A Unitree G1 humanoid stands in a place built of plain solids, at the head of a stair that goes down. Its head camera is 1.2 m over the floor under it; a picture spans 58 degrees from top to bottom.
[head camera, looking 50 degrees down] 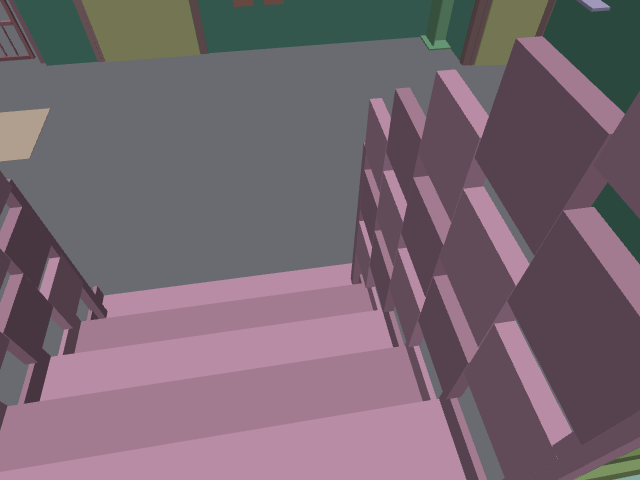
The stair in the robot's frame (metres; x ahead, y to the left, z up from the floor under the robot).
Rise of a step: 0.19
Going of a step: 0.28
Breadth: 1.52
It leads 9 degrees to the left of straight ahead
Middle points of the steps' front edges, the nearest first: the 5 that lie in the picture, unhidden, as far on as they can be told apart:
0.39 0.35 -0.19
0.66 0.39 -0.37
0.94 0.44 -0.56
1.21 0.48 -0.75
1.49 0.53 -0.93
